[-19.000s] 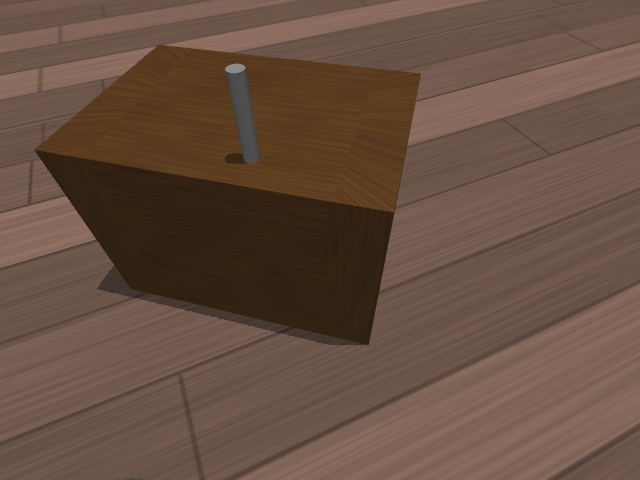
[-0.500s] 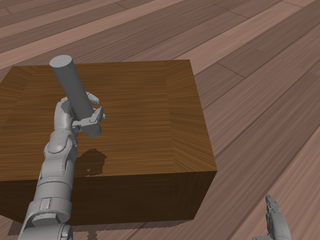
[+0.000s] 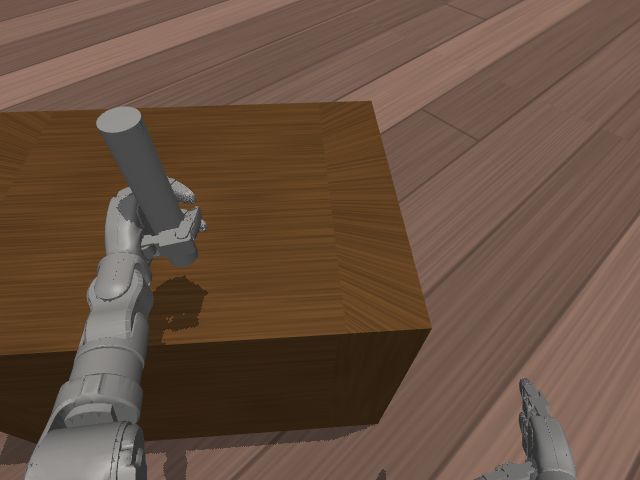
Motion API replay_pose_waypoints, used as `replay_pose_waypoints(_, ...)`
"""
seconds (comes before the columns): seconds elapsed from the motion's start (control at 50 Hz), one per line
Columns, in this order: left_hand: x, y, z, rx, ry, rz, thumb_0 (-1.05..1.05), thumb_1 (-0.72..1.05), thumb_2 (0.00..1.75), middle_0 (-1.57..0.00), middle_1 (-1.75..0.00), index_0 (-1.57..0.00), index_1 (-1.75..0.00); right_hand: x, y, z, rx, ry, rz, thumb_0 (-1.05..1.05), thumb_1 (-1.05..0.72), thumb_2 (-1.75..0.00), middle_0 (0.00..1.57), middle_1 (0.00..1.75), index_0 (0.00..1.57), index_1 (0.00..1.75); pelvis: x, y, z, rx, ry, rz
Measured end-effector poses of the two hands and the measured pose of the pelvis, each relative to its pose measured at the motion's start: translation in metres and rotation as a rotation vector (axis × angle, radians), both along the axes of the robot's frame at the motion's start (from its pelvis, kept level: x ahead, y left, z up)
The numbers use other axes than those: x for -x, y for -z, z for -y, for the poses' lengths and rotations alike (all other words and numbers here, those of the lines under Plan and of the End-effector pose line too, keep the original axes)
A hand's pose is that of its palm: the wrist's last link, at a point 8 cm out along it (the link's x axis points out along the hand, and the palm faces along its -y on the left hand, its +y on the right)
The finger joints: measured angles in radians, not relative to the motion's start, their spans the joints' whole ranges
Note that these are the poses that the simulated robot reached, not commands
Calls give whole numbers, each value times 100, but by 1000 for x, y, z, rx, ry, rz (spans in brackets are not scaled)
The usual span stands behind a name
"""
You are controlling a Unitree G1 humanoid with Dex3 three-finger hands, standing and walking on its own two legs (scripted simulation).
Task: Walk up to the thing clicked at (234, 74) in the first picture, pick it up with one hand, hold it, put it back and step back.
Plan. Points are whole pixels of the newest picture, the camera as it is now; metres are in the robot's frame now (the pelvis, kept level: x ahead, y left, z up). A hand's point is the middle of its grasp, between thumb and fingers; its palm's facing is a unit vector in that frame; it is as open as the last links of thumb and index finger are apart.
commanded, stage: lower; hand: left
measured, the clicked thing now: (157, 200) +0.41 +0.19 +0.13
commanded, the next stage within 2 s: loosen in 1.46 s
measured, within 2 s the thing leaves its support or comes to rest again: rests again in 1.30 s
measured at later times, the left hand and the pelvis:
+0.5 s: hand (192, 243) +0.42 +0.18 +0.03, palm faces +0.09 -1.00 +0.01, open 5.1 cm; pelvis -0.01 +0.00 -0.03, yaw +0 degrees
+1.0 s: hand (199, 255) +0.43 +0.18 -0.01, palm faces +0.09 -1.00 +0.00, open 5.0 cm; pelvis -0.01 +0.00 -0.05, yaw +0 degrees
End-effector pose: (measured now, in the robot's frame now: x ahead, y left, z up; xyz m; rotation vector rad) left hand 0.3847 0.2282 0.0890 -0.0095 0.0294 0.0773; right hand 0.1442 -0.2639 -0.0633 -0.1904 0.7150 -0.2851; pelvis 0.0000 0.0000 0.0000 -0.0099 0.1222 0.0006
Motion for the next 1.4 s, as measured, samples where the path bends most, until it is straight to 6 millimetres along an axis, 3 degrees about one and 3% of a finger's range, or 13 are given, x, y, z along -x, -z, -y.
replay_pose_waypoints(0.24, -7, 29, 0, 0, -9, -23, -2, 16, 119, -103, -114, -104, -119, 12, 11, -3, 10, -15, -36, -1, 52, -5, 6, 5, 5, 5, 6, 12, -2, 7, 3, -53)
replay_pose_waypoints(0.62, -13, 70, -1, 2, -11, -13, -2, 17, 118, -103, -114, -104, -119, 10, 1, -9, 59, -80, 24, -1, 51, -6, 6, 5, 5, 5, 9, 31, -3, 20, -1, -121)
replay_pose_waypoints(1.12, -16, 103, -2, -5, -14, -6, -2, 17, 117, -103, -113, -104, -118, 7, -9, -11, 97, -135, 56, -1, 51, -6, 6, 5, 5, 5, 8, 49, -1, 24, -4, -168)
replay_pose_waypoints(1.4, -18, 117, -3, -5, -15, -4, -2, 17, 117, -103, -113, -104, -118, 16, -8, -5, 127, -132, 57, -1, 52, -6, 6, 5, 5, 5, 16, 59, 0, 27, -4, -188)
